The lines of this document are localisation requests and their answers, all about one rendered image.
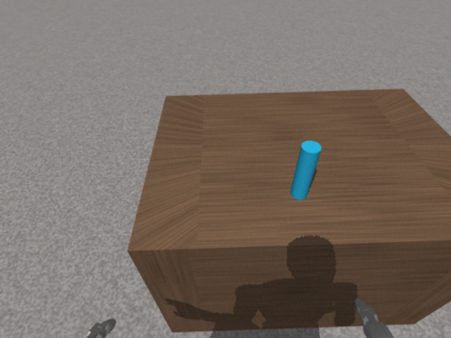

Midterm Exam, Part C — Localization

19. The can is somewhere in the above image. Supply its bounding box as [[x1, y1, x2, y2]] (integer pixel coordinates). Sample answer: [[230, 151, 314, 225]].
[[290, 141, 321, 200]]

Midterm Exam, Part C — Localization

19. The right robot hand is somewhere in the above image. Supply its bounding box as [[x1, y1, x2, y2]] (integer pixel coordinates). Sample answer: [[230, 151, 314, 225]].
[[355, 298, 394, 338]]

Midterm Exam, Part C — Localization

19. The left robot hand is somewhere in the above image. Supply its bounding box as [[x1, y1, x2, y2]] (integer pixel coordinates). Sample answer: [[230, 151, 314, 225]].
[[87, 319, 116, 338]]

